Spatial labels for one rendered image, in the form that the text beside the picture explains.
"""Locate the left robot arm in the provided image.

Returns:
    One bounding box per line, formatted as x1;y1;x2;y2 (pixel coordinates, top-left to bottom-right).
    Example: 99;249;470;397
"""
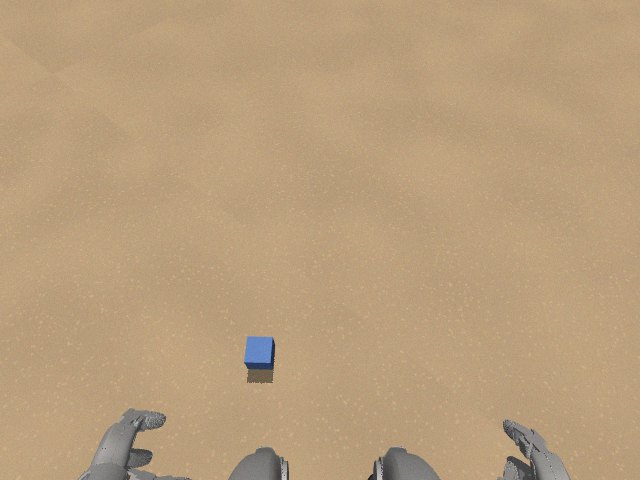
78;463;128;480

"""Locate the cube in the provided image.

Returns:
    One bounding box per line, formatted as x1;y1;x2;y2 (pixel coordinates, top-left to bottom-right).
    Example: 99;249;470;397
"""
244;336;275;370

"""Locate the left robot hand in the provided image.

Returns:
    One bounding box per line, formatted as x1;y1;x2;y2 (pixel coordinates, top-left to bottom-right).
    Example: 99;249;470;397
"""
89;408;192;480

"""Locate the right robot hand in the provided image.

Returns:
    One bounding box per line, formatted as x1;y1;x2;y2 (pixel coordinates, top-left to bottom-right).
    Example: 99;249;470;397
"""
497;419;571;480

